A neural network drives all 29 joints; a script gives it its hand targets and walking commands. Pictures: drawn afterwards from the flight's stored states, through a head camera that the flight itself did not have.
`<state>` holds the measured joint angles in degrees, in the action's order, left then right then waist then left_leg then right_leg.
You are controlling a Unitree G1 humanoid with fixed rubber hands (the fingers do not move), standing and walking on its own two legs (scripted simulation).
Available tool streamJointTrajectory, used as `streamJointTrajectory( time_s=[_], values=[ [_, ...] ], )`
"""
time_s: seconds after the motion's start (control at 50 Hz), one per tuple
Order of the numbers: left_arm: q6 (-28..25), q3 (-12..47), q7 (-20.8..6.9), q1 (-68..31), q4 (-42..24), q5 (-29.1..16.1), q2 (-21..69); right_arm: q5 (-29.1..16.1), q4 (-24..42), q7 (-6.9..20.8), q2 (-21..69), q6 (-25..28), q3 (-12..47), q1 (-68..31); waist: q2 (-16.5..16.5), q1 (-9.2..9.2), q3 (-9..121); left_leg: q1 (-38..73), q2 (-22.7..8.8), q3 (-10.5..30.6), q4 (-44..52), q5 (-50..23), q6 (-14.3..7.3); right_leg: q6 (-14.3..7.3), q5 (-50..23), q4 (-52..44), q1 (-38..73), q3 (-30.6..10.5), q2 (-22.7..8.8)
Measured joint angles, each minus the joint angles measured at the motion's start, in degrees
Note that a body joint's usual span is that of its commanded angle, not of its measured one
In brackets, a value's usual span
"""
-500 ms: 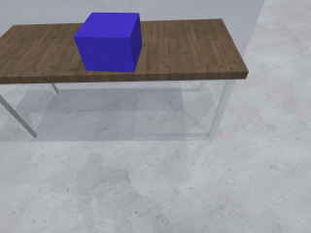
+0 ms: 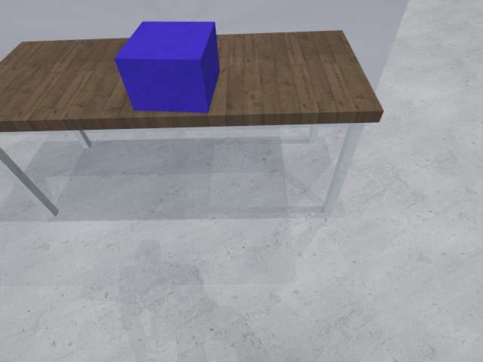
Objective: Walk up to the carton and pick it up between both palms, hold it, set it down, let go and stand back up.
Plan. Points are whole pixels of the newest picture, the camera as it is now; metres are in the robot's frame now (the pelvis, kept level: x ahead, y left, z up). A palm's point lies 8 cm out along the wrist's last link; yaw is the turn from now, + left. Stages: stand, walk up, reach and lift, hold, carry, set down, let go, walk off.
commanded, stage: stand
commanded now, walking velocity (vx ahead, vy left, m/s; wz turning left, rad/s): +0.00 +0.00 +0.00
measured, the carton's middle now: (174, 65) +1.02 +0.26 -0.03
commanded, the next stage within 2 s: walk up in 0.74 s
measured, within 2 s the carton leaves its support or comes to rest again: neither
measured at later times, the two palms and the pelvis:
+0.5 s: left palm out of the picture -0.05 +0.19 -0.15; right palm out of the picture -0.03 -0.20 -0.15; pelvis +0.01 +0.00 +0.00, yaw +0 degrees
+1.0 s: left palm out of the picture -0.03 +0.20 -0.15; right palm out of the picture -0.03 -0.21 -0.15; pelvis +0.02 -0.01 +0.00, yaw +2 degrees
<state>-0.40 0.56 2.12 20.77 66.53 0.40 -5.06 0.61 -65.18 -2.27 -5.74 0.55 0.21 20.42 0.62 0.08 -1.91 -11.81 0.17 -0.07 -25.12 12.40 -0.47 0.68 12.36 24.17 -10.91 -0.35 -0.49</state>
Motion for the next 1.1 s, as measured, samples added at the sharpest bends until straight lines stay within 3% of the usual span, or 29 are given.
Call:
streamJointTrajectory(
  time_s=[0.94,0.98,1.02,1.1],
  values=[
    [-0.84,-0.14,-0.15,-0.41,-0.55,-0.05,-0.34,-0.18,0.32,0.06,0.18,0.83,-0.07,0.11,-0.29,-0.03,-0.31,0.72,-0.3,0.33,0.7,0.89,0.57,-0.65,1.45,0.2,0.37,0.32,0.3],
    [-1.29,-1.5,-0.27,0.45,-2.04,1.19,-0.72,0.29,1.03,0.25,-0.03,0.85,-0.98,1.53,0.04,-0.35,0.24,-0.91,-0.24,1.21,-4.11,8.41,-0.05,-1.37,3.99,1.1,0.88,1.45,0.33],
    [-1.97,-2.98,0.05,1.12,-3.33,2.25,-1.73,1.2,1.45,0.47,-0.8,0.13,-2.18,3.23,0.03,0.29,1.21,-4.95,-0.29,-0.12,-14.81,14.52,0.46,-2.16,5.43,1.18,2.09,2.96,-0.34],
    [-2.79,-4.13,0.72,2.54,-3.99,3.11,-3.79,2.55,3.62,1.7,-3.71,-0.77,-4.25,3.28,-0.32,2.39,0.81,-12.17,-1.99,-2.05,-27.13,12.02,1.54,-2.12,4.58,-1.01,5.57,3.89,-2.56]
  ],
)
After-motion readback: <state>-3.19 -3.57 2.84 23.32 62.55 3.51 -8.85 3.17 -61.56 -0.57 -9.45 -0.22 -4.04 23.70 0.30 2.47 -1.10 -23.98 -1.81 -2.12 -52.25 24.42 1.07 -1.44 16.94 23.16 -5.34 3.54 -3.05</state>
